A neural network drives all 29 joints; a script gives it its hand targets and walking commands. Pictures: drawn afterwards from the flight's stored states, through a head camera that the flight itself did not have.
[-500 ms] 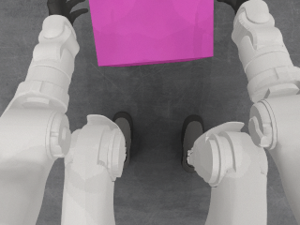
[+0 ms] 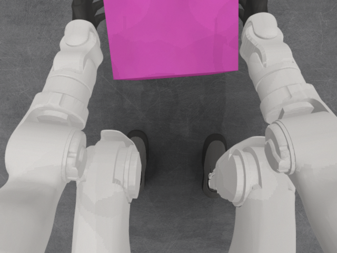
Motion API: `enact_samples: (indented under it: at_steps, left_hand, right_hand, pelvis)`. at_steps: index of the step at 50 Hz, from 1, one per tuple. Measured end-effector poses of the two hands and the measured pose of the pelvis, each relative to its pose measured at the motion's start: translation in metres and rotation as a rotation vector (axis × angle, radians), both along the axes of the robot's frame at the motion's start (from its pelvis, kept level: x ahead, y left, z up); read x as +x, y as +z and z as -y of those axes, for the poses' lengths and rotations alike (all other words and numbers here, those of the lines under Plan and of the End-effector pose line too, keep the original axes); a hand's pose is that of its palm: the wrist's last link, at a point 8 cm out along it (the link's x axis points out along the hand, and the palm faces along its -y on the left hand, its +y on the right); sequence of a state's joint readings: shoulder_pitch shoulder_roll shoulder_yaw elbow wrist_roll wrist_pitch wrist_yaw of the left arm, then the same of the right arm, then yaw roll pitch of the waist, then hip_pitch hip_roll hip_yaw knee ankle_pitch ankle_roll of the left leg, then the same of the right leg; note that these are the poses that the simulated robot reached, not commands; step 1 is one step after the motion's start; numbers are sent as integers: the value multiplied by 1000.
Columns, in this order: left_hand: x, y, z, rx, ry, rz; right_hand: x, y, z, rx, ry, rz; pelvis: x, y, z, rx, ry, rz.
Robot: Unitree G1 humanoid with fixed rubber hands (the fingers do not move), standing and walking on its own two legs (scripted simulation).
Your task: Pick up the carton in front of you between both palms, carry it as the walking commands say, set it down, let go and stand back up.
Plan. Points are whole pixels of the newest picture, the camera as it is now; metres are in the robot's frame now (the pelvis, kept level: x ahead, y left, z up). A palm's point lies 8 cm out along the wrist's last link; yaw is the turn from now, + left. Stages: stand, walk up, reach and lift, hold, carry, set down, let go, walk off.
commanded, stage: reach and lift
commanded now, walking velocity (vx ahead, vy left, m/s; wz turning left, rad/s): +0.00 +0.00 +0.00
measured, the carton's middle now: (170, 29) +0.52 +0.03 -0.25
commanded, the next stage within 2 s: none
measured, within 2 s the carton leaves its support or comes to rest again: leaves its support in 0.32 s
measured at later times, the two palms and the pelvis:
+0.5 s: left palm (68, 8) +0.51 +0.18 -0.10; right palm out of the picture +0.53 -0.12 -0.10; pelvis +0.00 +0.00 +0.00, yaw +0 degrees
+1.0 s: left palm out of the picture +0.47 +0.19 +0.08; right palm out of the picture +0.49 -0.11 +0.07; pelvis +0.01 -0.01 +0.13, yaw +2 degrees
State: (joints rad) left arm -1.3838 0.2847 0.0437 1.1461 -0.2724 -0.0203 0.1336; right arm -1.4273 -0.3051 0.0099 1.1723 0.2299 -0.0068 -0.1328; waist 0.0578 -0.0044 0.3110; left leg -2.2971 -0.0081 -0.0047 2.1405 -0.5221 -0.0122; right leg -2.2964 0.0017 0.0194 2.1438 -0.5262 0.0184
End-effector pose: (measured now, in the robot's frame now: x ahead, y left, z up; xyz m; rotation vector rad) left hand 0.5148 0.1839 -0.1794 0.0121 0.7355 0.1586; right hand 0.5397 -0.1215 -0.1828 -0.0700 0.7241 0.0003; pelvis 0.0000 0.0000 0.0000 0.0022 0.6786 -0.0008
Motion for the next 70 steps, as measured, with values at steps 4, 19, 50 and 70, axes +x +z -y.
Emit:
enact_samples:
  at_steps: [4,19,50,70]
  left_hand:
    - [0,0,2,9,28,1]
    - [7,20,3,13,44,-7]
    - [-46,255,-1,-32,97,53]
    - [-78,386,8,-46,91,46]
  right_hand:
    - [1,0,-1,-10,-16,4]
    - [3,19,-2,-22,-21,-5]
    - [-45,258,-7,43,-70,44]
    - [-81,389,2,51,-94,36]
  pelvis:
    - [-2,1,1,0,0,5]
    - [-4,-17,3,7,-11,50]
    - [14,128,11,-5,38,-46]
    - [51,241,7,3,35,133]
